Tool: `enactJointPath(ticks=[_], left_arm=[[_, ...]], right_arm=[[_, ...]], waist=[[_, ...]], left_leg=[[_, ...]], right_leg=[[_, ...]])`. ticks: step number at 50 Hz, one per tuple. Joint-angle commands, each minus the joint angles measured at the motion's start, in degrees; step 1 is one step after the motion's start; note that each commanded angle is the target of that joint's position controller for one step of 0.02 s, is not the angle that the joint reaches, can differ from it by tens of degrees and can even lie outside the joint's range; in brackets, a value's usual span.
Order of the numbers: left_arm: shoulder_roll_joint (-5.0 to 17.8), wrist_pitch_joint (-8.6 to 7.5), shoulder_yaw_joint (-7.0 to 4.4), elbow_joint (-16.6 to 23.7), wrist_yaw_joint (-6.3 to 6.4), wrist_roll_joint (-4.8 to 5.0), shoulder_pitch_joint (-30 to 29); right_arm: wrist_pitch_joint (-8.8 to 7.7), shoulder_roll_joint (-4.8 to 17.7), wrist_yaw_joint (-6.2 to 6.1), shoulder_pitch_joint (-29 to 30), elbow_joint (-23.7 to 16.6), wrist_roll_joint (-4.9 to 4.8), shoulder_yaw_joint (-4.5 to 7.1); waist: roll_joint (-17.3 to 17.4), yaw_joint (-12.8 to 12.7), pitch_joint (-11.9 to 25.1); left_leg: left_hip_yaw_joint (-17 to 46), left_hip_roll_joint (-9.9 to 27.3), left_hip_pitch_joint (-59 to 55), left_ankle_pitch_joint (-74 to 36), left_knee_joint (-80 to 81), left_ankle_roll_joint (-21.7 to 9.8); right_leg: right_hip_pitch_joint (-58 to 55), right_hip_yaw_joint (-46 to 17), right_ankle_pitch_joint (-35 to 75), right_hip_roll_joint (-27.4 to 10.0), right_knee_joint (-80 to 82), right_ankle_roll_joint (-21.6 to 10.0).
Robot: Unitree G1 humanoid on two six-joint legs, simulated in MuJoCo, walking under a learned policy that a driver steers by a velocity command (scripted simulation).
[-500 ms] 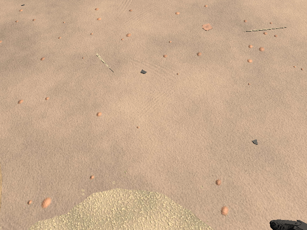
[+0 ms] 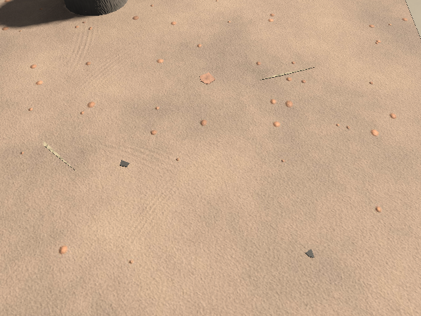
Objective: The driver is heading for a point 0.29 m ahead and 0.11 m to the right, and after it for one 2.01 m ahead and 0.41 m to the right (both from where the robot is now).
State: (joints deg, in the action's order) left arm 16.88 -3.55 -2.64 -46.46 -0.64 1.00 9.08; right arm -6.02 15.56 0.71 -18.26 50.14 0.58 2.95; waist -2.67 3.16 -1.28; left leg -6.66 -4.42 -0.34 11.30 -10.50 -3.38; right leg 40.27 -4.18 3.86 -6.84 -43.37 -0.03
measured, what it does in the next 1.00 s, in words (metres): walks ahead, turning right: right foot, then left foot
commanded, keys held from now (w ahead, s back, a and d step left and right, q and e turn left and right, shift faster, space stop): w+e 0.10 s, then e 0.36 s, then no key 0.54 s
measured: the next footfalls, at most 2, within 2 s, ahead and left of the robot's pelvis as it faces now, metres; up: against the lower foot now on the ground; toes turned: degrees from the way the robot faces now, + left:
right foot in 0.18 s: +0.29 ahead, -0.14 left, +0.00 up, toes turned -8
left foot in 0.66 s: +0.41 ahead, +0.06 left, +0.00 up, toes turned -22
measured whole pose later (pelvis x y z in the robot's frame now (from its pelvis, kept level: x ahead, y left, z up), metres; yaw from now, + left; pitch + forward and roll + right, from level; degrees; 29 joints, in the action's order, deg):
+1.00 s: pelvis +0.30 -0.04 -0.01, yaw -21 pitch +0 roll +0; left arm 15.3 2.9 -2.8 -42.4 1.2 -0.6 11.7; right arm -1.0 13.5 0.1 -8.6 45.3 0.8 1.1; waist -0.2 0.7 -1.8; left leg 1.7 0.6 16.9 13.0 -29.8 1.2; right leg 12.0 -4.0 -16.4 -0.3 -28.9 1.6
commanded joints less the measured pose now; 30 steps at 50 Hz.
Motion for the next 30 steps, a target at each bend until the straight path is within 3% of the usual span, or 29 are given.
enactJointPath(ticks=[1,5,7,8,9,10,11,12,13,14,15,16,18,22,26,30], left_arm=[[1.7,-0.83,0.14,5.4,-1.01,0.07,-5.8],[2.3,-0.85,0.10,9.3,-2.75,0.09,-9.7],[4.4,-0.74,-1.02,9.9,-3.36,-0.44,-5.7],[6.6,-0.77,-2.32,8.5,-3.33,-0.56,1.3],[9.8,-0.83,-4.07,6.9,-2.62,-0.65,9.5],[16.6,-0.20,-5.67,6.8,-1.35,-1.03,14.0],[17.0,-0.25,-5.09,9.1,-1.28,-1.39,12.2],[12.8,0.19,-4.22,10.2,-1.36,-1.42,11.7],[10.5,0.32,-3.61,10.6,-1.18,-0.89,8.3],[9.2,0.53,-3.33,10.8,-0.99,-0.19,5.5],[8.1,0.83,-3.05,11.3,-0.60,-0.21,3.3],[8.2,1.13,-3.02,12.0,-0.45,-1.00,2.0],[9.2,1.24,-3.47,12.4,-0.21,-1.41,0.8],[10.2,2.41,-3.89,12.3,1.34,-0.56,1.3],[9.3,4.08,-3.44,12.5,2.42,-0.72,1.1],[8.0,4.58,-2.68,11.7,2.12,-1.20,2.0]], right_arm=[[-0.36,9.5,-0.70,0.9,-2.4,-0.47,2.03],[1.83,10.4,-1.10,-0.9,-1.2,-1.16,2.48],[3.22,11.9,-1.96,1.5,-2.2,-0.96,2.81],[3.97,12.1,-2.52,2.1,-2.8,-0.78,2.80],[4.14,11.5,-3.02,2.4,-3.7,-0.95,2.40],[3.15,7.2,-2.86,-2.0,-5.8,1.29,0.88],[1.31,3.9,-1.56,-5.7,-6.9,1.32,-0.81],[0.36,10.2,-0.74,-0.5,-6.4,-0.56,0.80],[0.18,9.7,-0.69,4.1,-8.5,-1.83,0.63],[0.55,9.0,-1.35,5.5,-8.4,-1.15,0.60],[1.40,9.5,-2.03,5.7,-8.6,-0.54,1.03],[2.43,9.4,-2.20,4.8,-8.8,-0.44,1.19],[3.53,7.7,-2.60,2.3,-8.6,-0.06,0.97],[4.29,6.8,-3.27,5.2,-9.8,0.32,0.70],[4.71,6.5,-2.71,9.4,-10.7,-0.39,0.59],[3.94,7.1,-1.95,11.1,-11.6,-0.48,0.84]], waist=[[3.9,1.0,-4.1],[4.2,1.3,-4.3],[6.7,-1.8,-0.7],[7.2,-5.4,3.7],[5.4,-9.6,8.4],[-7.0,-7.9,16.4],[-12.9,-5.0,27.7],[-2.8,-8.9,28.3],[-0.6,-8.0,20.0],[4.5,-6.0,12.4],[4.1,-4.1,9.2],[2.1,-2.4,7.9],[0.2,-0.8,8.0],[-1.4,-1.4,10.2],[-3.7,-3.2,9.7],[-5.5,-4.4,8.3]], left_leg=[[2.7,17.0,3.6,-13.0,5.6,-7.2],[1.0,20.1,-7.0,-22.6,-0.5,-5.7],[-1.1,19.3,-7.9,-47.1,-10.8,-3.7],[-2.2,17.8,-6.5,-54.4,-20.8,-2.3],[-3.7,14.8,0.4,-49.6,-34.1,0.6],[-4.0,8.9,19.1,-14.1,-55.0,4.3],[6.4,-1.7,35.9,27.4,-72.2,6.7],[14.3,2.9,38.0,24.9,-74.3,5.4],[12.9,5.3,40.3,20.6,-70.8,4.4],[11.5,7.3,40.6,17.5,-66.1,4.9],[11.4,8.7,37.8,15.0,-62.2,5.3],[11.5,8.8,33.8,13.6,-60.5,5.7],[10.6,7.8,30.9,11.6,-56.4,7.3],[11.1,6.2,31.4,4.9,-46.0,9.4],[11.4,5.7,29.3,-0.5,-37.0,9.6],[10.8,5.0,25.4,2.8,-29.4,8.0]], right_leg=[[-2.0,1.9,4.3,0.8,6.0,-0.6],[1.6,4.4,-4.7,2.2,9.6,-3.0],[-5.7,8.5,-10.6,6.3,9.9,-4.6],[-14.3,9.9,-10.0,9.1,11.0,-5.8],[-27.7,7.8,-1.1,9.8,15.2,-7.9],[-48.7,-10.3,21.8,-3.8,10.2,-14.3],[-63.5,-38.0,27.6,-16.4,16.2,-26.0],[-61.5,-31.1,27.1,-13.5,17.1,-23.2],[-53.9,-22.5,25.6,-10.9,17.5,-20.5],[-44.4,-17.4,23.6,-7.9,19.4,-18.2],[-37.1,-15.0,21.3,-6.2,21.3,-17.2],[-31.2,-13.9,20.6,-4.7,23.1,-16.9],[-26.0,-11.6,23.6,-3.2,24.1,-17.3],[-25.8,-10.9,20.3,-1.4,22.5,-15.5],[-25.6,-12.4,5.6,-0.5,22.1,-12.9],[-27.5,-15.9,5.3,-1.9,18.6,-12.6]])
